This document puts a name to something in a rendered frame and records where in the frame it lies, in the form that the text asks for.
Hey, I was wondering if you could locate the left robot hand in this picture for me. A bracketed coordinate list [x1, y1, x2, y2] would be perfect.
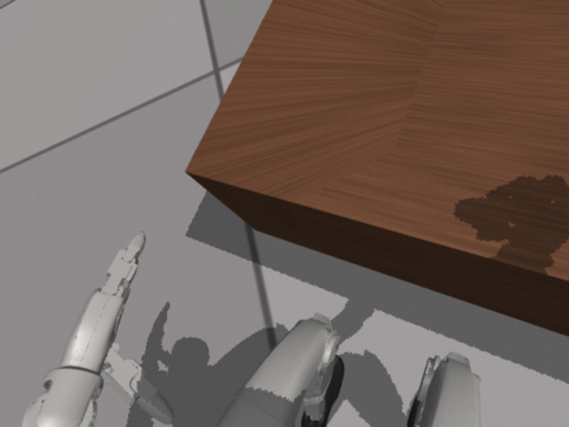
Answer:
[59, 231, 174, 425]

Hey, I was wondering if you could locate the left robot arm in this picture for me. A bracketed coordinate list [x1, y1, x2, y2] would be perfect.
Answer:
[22, 367, 104, 427]

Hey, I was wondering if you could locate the left robot foot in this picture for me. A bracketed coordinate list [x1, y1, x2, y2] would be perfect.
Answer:
[301, 355, 344, 427]

